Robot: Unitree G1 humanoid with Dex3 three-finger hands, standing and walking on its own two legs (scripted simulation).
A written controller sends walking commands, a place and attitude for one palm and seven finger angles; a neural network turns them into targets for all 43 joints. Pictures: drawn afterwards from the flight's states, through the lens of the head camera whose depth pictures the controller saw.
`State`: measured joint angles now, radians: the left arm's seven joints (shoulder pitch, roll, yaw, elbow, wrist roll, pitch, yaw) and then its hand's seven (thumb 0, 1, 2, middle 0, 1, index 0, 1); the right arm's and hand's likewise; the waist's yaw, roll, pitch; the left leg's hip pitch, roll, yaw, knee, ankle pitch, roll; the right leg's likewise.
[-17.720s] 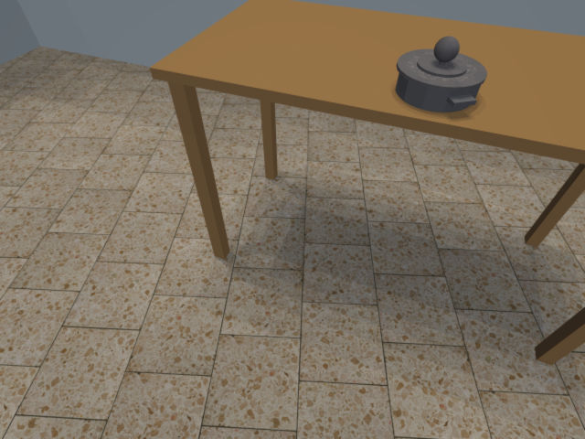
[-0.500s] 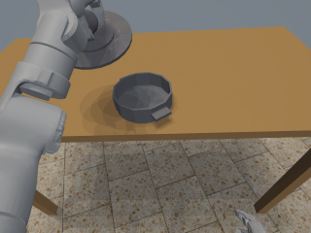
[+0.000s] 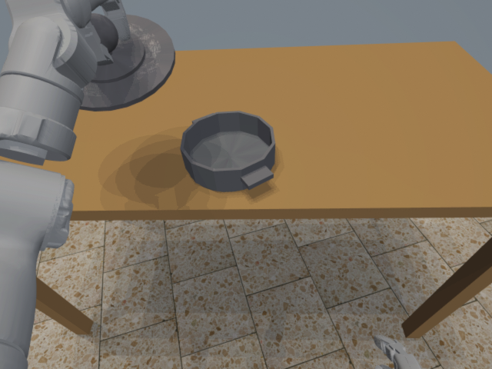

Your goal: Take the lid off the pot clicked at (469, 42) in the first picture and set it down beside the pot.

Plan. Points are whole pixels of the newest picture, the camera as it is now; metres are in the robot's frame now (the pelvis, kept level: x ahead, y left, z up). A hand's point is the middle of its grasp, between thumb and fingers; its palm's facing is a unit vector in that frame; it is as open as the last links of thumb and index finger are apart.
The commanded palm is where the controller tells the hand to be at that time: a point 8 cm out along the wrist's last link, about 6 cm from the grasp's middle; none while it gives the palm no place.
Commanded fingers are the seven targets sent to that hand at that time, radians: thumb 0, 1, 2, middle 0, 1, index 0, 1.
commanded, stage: move the lid sideways beside the pot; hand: left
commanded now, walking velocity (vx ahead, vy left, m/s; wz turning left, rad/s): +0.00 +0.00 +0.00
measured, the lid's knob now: (98, 34) +0.48 +0.21 +0.32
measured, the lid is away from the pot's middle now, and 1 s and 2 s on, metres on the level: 0.16 0.25 0.24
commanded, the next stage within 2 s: lower the lid onto the table in 0.82 s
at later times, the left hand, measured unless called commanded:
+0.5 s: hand (39, 48) +0.43 +0.27 +0.33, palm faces -0.07 -0.09 -0.99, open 7.5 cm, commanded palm +0.41 +0.27 +0.38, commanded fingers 0.00 0.71 0.94 -0.83 -1.04 -0.82 -1.03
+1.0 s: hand (39, 49) +0.45 +0.29 +0.32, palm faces -0.10 -0.10 -0.99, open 7.5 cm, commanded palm +0.42 +0.28 +0.38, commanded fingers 0.00 0.71 0.94 -0.83 -1.04 -0.82 -1.03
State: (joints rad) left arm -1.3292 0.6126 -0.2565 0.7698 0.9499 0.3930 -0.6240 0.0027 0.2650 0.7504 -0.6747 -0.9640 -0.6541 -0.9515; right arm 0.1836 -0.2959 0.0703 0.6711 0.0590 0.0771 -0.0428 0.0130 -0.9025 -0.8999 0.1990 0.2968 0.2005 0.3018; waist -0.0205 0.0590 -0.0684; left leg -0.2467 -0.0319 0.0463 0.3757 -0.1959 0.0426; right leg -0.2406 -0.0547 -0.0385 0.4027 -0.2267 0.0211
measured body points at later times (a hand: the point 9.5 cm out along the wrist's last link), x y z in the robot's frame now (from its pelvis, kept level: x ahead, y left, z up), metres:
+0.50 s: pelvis -0.01 +0.00 +0.00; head +0.01 -0.02 +0.45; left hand +0.43 +0.27 +0.38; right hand +0.14 -0.25 -0.12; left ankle +0.00 +0.09 -0.74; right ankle -0.02 -0.14 -0.74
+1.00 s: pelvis +0.01 +0.00 +0.00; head +0.04 -0.02 +0.45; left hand +0.45 +0.29 +0.37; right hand +0.12 -0.26 -0.13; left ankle +0.00 +0.09 -0.74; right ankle -0.02 -0.14 -0.74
